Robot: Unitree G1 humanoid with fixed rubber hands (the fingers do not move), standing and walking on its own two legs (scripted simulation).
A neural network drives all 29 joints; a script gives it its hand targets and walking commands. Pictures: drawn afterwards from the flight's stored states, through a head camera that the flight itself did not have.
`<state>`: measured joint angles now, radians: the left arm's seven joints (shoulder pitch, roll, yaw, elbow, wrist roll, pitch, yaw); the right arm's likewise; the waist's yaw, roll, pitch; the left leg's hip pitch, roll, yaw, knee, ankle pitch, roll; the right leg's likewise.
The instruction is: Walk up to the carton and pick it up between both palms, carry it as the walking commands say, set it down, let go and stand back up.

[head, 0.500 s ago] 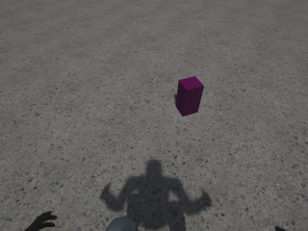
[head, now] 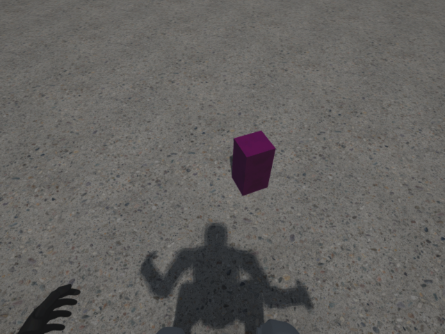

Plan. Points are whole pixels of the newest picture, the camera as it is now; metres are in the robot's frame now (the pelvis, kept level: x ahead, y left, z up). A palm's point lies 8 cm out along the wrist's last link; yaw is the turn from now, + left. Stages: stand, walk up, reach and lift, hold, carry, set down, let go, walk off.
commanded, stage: walk up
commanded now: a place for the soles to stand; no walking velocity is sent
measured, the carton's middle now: (251, 164) +1.01 -0.16 -0.57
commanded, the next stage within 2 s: none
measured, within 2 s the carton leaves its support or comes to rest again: neither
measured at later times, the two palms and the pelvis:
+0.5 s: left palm (114, 222) +0.36 +0.24 -0.05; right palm (430, 243) +0.30 -0.43 -0.05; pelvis +0.24 -0.08 +0.01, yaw -1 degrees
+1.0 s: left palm (160, 167) +0.53 +0.17 -0.06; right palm (411, 161) +0.52 -0.49 -0.03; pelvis +0.44 -0.16 +0.02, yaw +0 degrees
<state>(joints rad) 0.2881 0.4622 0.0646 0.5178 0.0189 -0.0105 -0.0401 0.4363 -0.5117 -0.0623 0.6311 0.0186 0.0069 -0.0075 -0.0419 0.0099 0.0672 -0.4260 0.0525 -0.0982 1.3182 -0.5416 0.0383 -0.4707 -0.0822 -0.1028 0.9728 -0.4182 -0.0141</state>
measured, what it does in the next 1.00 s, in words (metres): walks ahead: left foot, then right foot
